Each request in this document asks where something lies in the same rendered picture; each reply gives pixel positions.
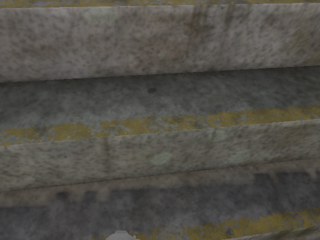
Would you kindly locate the left robot shin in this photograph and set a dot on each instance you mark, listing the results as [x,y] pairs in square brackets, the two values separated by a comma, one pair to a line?
[120,232]

